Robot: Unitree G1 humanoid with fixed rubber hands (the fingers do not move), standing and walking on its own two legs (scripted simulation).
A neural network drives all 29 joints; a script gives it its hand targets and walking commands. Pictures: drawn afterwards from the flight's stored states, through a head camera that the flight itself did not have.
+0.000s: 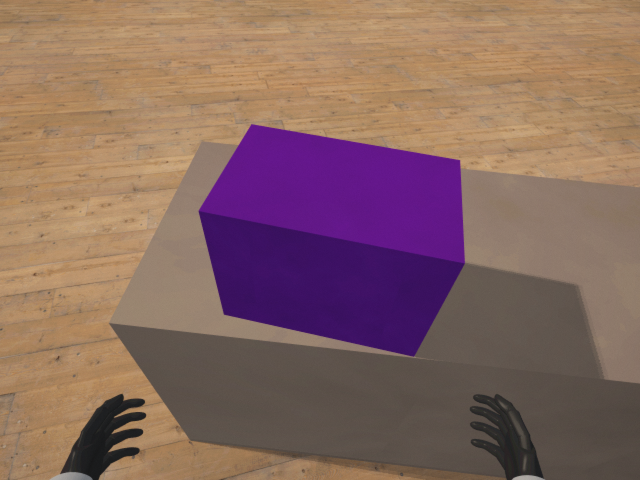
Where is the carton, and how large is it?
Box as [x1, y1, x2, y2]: [199, 124, 464, 356]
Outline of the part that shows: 251,124 199,209 199,214 224,314 413,356 464,263 459,160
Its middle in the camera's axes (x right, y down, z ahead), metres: +0.02 +0.00 +0.60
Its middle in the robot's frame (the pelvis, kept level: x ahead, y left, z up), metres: +0.45 +0.00 +0.02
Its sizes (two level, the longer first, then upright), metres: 0.315 0.196 0.239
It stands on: a pedestal, 0.68 m high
